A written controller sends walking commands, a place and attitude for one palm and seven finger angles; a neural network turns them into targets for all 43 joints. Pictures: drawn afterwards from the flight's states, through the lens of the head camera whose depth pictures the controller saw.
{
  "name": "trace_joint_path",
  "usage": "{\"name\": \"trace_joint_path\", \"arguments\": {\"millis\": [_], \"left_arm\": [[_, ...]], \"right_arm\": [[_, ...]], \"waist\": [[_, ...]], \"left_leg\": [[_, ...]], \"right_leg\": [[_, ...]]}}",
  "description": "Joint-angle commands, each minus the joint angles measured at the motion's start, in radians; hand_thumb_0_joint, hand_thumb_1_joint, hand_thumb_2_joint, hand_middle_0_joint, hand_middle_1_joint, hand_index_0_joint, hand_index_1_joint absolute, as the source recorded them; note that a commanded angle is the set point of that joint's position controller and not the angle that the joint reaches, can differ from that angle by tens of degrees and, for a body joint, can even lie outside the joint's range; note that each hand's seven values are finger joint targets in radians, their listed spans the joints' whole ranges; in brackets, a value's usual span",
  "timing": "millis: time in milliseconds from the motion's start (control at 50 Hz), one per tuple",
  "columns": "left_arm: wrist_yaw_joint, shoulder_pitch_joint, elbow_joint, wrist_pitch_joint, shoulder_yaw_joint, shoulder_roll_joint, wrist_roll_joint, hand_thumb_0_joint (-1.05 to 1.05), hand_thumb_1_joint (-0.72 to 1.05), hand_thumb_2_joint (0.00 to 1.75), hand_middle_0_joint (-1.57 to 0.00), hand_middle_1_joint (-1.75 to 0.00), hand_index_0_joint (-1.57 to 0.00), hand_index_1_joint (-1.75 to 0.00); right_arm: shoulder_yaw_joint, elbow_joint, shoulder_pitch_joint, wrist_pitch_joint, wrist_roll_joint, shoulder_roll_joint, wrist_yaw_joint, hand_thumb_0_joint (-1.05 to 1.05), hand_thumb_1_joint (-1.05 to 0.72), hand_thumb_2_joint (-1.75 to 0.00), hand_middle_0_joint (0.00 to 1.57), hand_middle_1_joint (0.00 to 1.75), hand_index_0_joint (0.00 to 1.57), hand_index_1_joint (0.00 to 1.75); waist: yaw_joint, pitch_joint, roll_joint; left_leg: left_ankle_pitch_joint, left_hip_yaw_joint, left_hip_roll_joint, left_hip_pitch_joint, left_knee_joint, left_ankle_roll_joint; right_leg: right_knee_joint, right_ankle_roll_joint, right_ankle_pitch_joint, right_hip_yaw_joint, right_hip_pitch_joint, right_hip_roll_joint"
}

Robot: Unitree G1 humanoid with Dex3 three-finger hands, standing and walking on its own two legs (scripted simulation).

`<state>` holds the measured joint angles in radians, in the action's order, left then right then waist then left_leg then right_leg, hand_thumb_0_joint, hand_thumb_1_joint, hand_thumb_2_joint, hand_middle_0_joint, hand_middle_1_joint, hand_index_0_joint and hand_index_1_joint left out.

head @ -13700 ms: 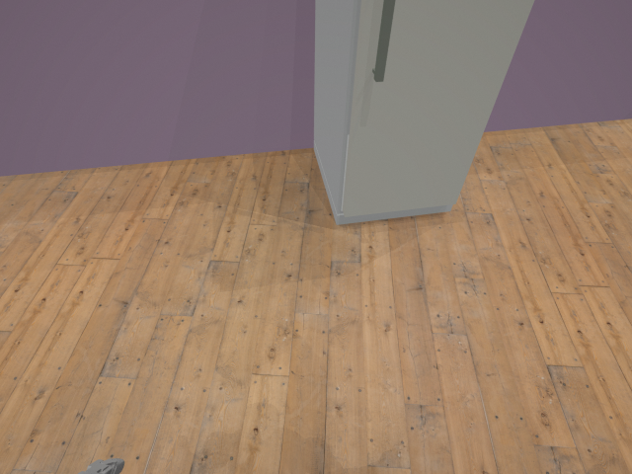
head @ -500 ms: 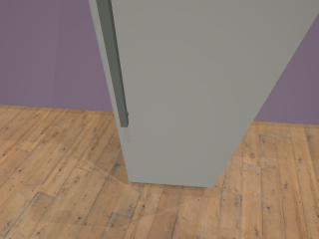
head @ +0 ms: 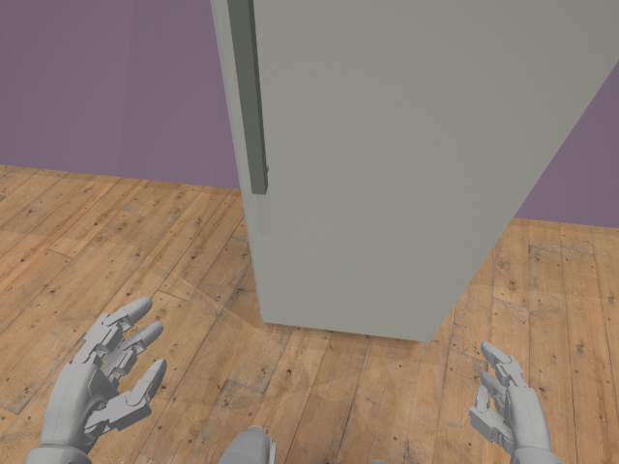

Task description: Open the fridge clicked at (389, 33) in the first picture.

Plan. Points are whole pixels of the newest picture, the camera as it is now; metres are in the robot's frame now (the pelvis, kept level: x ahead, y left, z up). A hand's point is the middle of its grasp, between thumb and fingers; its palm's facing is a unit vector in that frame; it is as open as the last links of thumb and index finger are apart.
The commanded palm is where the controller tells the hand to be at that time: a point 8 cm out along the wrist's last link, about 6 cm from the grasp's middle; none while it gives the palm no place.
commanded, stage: raise the hand to about handle height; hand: left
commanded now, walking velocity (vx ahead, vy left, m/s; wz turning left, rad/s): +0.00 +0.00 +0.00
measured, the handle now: (251, 59) +0.56 +0.14 +0.24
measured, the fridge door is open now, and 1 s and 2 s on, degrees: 0 0 0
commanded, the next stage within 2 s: move the hooked fingers beside the handle in 1.66 s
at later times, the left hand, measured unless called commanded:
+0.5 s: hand (96, 326) +0.23 +0.25 +0.11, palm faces +0.00 -1.00 -0.06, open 11.7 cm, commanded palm +0.20 +0.30 +0.12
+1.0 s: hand (42, 263) +0.26 +0.29 +0.17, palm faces +0.04 -1.00 -0.05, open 13.8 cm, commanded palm +0.23 +0.33 +0.19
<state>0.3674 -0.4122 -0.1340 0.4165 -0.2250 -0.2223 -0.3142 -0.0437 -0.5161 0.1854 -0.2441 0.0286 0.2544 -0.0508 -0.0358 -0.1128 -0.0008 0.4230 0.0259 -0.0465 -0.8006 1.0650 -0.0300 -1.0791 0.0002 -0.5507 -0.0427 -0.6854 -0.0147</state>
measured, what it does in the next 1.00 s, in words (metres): rises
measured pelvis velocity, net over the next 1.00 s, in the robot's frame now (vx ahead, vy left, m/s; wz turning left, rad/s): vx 0.01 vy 0.01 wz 0.02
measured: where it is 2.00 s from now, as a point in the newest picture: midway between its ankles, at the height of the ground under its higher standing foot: outside the picture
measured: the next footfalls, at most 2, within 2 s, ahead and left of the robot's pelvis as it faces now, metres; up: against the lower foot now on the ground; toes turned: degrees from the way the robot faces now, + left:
none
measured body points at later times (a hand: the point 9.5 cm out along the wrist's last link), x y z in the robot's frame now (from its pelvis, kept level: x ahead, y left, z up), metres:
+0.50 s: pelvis +0.00 +0.02 +0.03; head +0.02 +0.02 +0.48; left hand +0.22 +0.30 +0.11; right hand +0.16 -0.22 -0.04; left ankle +0.06 +0.14 -0.66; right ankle +0.00 -0.12 -0.66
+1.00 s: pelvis +0.01 +0.01 +0.05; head +0.00 +0.01 +0.50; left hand +0.25 +0.34 +0.18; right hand +0.20 -0.21 -0.01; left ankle +0.06 +0.14 -0.66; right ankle +0.00 -0.12 -0.66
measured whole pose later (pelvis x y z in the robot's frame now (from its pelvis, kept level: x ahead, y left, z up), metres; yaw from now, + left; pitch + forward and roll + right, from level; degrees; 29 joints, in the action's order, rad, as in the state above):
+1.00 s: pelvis +0.01 +0.01 +0.05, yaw +1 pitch +1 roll -2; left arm 0.48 -0.05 -0.16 0.07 -0.40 -0.42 -0.37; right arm 0.07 -0.59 0.24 -0.27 0.06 0.25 -0.11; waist -0.04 -0.04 0.04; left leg 0.28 0.03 -0.04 -0.46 0.72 -0.01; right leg -0.67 -0.02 -0.37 -0.06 -0.31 -0.01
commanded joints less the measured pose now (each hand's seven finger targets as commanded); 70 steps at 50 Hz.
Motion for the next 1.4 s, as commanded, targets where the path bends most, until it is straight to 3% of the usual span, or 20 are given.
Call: {"name": "trace_joint_path", "arguments": {"millis": [0,40,100,180,240,300,440,480,600,620,660,700,740,860,980,1040,1080,1120,1220,1380], "left_arm": [[-0.035,0.256,0.445,0.103,-0.042,-0.188,0.004,0.0,0.36,0.67,-0.24,-0.64,-0.24,-0.64],[-0.012,0.23,0.39,0.072,-0.015,-0.174,0.008,0.0,0.32,0.65,-0.24,-0.68,-0.24,-0.68],[0.026,0.208,0.291,-0.02,-0.052,-0.209,-0.005,0.0,0.25,0.62,-0.25,-0.72,-0.25,-0.72],[0.019,0.143,0.278,-0.112,-0.154,-0.261,-0.039,0.0,0.15,0.58,-0.25,-0.78,-0.25,-0.78],[-0.007,0.134,0.307,-0.114,-0.177,-0.25,-0.057,0.0,0.08,0.55,-0.26,-0.82,-0.26,-0.82],[-0.014,0.171,0.307,-0.101,-0.159,-0.243,-0.054,0.0,0.01,0.52,-0.26,-0.87,-0.26,-0.87],[0.023,0.254,0.307,-0.115,-0.166,-0.285,-0.057,0.0,-0.15,0.45,-0.27,-0.98,-0.27,-0.98],[0.024,0.288,0.294,-0.127,-0.201,-0.329,-0.061,0.0,-0.2,0.43,-0.28,-1.0,-0.28,-1.0],[0.04,0.359,0.295,-0.161,-0.214,-0.343,-0.071,0.0,-0.34,0.37,-0.29,-1.1,-0.29,-1.1],[0.042,0.355,0.276,-0.171,-0.225,-0.351,-0.073,0.0,-0.36,0.36,-0.29,-1.11,-0.29,-1.11],[0.051,0.38,0.28,-0.19,-0.215,-0.347,-0.069,0.0,-0.41,0.34,-0.29,-1.14,-0.29,-1.14],[0.061,0.402,0.261,-0.213,-0.228,-0.362,-0.075,0.0,-0.45,0.32,-0.3,-1.17,-0.3,-1.17],[0.07,0.43,0.24,-0.236,-0.226,-0.363,-0.073,0.0,-0.5,0.3,-0.3,-1.2,-0.3,-1.2],[0.091,0.52,0.194,-0.274,-0.268,-0.41,-0.081,0.0,-0.5,0.3,-0.3,-1.2,-0.3,-1.2],[0.122,0.627,0.164,-0.291,-0.291,-0.46,-0.085,0.0,-0.5,0.3,-0.3,-1.2,-0.3,-1.2],[0.13,0.668,0.156,-0.303,-0.289,-0.471,-0.082,0.0,-0.5,0.3,-0.3,-1.2,-0.3,-1.2],[0.134,0.682,0.124,-0.314,-0.309,-0.498,-0.083,0.0,-0.5,0.3,-0.3,-1.2,-0.3,-1.2],[0.139,0.713,0.122,-0.326,-0.319,-0.515,-0.081,0.0,-0.5,0.3,-0.3,-1.2,-0.3,-1.2],[0.159,0.662,0.045,-0.353,-0.293,-0.472,-0.089,0.0,-0.5,0.3,-0.3,-1.2,-0.3,-1.2],[0.139,0.687,0.127,-0.317,-0.348,-0.524,-0.087,0.0,-0.5,0.3,-0.3,-1.2,-0.3,-1.2]], "right_arm": [[-0.012,0.105,0.011,-0.064,-0.004,0.11,-0.042,0.0,-0.9,-0.9,0.2,0.3,0.2,0.3],[-0.005,0.084,0.016,-0.073,0.0,0.113,-0.049,0.0,-0.9,-0.9,0.2,0.3,0.2,0.3],[0.003,0.081,0.003,-0.072,0.012,0.121,-0.055,0.0,-0.9,-0.9,0.2,0.3,0.2,0.3],[0.009,0.102,-0.025,-0.072,0.014,0.108,-0.054,0.0,-0.9,-0.9,0.2,0.3,0.2,0.3],[0.012,0.104,-0.023,-0.07,0.013,0.098,-0.049,0.0,-0.9,-0.9,0.2,0.3,0.2,0.3],[0.018,0.102,-0.013,-0.076,0.011,0.106,-0.043,0.0,-0.9,-0.9,0.2,0.3,0.2,0.3],[0.02,0.094,0.01,-0.095,0.02,0.129,-0.051,0.0,-0.9,-0.9,0.2,0.3,0.2,0.3],[0.023,0.086,0.011,-0.096,0.018,0.137,-0.056,0.0,-0.9,-0.9,0.2,0.3,0.2,0.3],[0.033,0.085,0.003,-0.099,0.026,0.135,-0.062,0.0,-0.9,-0.9,0.2,0.3,0.2,0.3],[0.032,0.083,0.006,-0.099,0.026,0.135,-0.062,0.0,-0.9,-0.9,0.2,0.3,0.2,0.3],[0.035,0.084,0.001,-0.098,0.029,0.135,-0.063,0.0,-0.9,-0.9,0.2,0.3,0.2,0.3],[0.036,0.085,0.001,-0.096,0.029,0.137,-0.064,0.0,-0.9,-0.9,0.2,0.3,0.2,0.3],[0.041,0.085,-0.004,-0.092,0.032,0.137,-0.067,0.0,-0.9,-0.9,0.2,0.3,0.2,0.3],[0.049,0.082,-0.016,-0.084,0.034,0.138,-0.076,0.0,-0.9,-0.9,0.2,0.3,0.2,0.3],[0.057,0.075,-0.025,-0.079,0.035,0.139,-0.081,0.0,-0.9,-0.9,0.2,0.3,0.2,0.3],[0.06,0.071,-0.029,-0.078,0.039,0.136,-0.085,0.0,-0.9,-0.9,0.2,0.3,0.2,0.3],[0.061,0.068,-0.028,-0.077,0.038,0.138,-0.086,0.0,-0.9,-0.9,0.2,0.3,0.2,0.3],[0.062,0.069,-0.031,-0.076,0.042,0.138,-0.087,0.0,-0.9,-0.9,0.2,0.3,0.2,0.3],[0.059,0.071,-0.021,-0.072,0.044,0.141,-0.077,0.0,-0.9,-0.9,0.2,0.3,0.2,0.3],[0.051,0.076,-0.021,-0.075,0.037,0.139,-0.073,0.0,-0.9,-0.9,0.2,0.3,0.2,0.3]], "waist": [[0.074,-0.158,0.099],[0.09,-0.123,0.09],[0.068,-0.1,0.078],[0.001,-0.158,0.091],[0.003,-0.156,0.04],[0.014,-0.109,0.046],[0.025,-0.111,0.067],[0.022,-0.094,0.062],[0.015,-0.093,0.117],[0.013,-0.092,0.096],[0.013,-0.093,0.136],[0.013,-0.089,0.096],[0.013,-0.064,0.111],[0.011,-0.061,0.079],[0.006,-0.082,0.09],[0.01,-0.071,0.133],[0.003,-0.06,0.087],[0.003,-0.073,0.117],[-0.001,-0.05,0.064],[-0.01,-0.106,0.066]], "left_leg": [[-0.122,0.002,0.024,0.244,-0.143,0.064],[-0.114,0.01,0.025,0.242,-0.153,0.064],[-0.07,0.012,0.029,0.222,-0.191,0.059],[-0.116,0.009,0.036,0.265,-0.249,0.054],[-0.142,0.003,0.033,0.29,-0.274,0.051],[-0.128,0.007,0.033,0.299,-0.299,0.05],[-0.105,0.008,0.035,0.355,-0.347,0.053],[-0.112,0.012,0.035,0.362,-0.355,0.053],[-0.147,0.011,0.037,0.432,-0.401,0.05],[-0.151,0.013,0.036,0.437,-0.408,0.049],[-0.167,0.01,0.037,0.462,-0.419,0.048],[-0.183,0.009,0.038,0.471,-0.429,0.05],[-0.166,0.011,0.037,0.479,-0.446,0.048],[-0.178,0.009,0.04,0.513,-0.474,0.05],[-0.202,0.005,0.045,0.549,-0.489,0.053],[-0.203,0.005,0.046,0.569,-0.504,0.051],[-0.196,0.008,0.048,0.564,-0.514,0.054],[-0.206,0.004,0.05,0.578,-0.521,0.053],[-0.222,-0.002,0.051,0.569,-0.528,0.055],[-0.284,-0.017,0.051,0.6,-0.514,0.059]], "right_leg": [[0.24,0.015,0.179,0.029,-0.032,0.038],[0.254,0.01,0.187,0.017,-0.04,0.04],[0.299,0.008,0.124,0.02,-0.007,0.04],[0.325,0.012,0.155,0.007,0.094,0.039],[0.339,0.005,0.185,-0.01,0.112,0.041],[0.349,0.007,0.179,-0.02,0.102,0.047],[0.392,0.005,0.17,-0.018,0.129,0.045],[0.405,0.008,0.175,-0.016,0.15,0.049],[0.436,0.013,0.228,-0.025,0.199,0.05],[0.441,0.012,0.237,-0.028,0.207,0.051],[0.452,0.012,0.26,-0.029,0.218,0.05],[0.468,0.011,0.284,-0.028,0.237,0.053],[0.48,0.011,0.268,-0.032,0.235,0.055],[0.522,0.009,0.282,-0.027,0.273,0.054],[0.554,0.011,0.301,-0.015,0.316,0.055],[0.568,0.011,0.309,-0.014,0.316,0.051],[0.585,0.01,0.295,-0.012,0.326,0.054],[0.589,0.01,0.308,-0.009,0.339,0.047],[0.597,0.006,0.339,-0.011,0.338,0.047],[0.587,0.005,0.407,-0.001,0.373,0.047]]}}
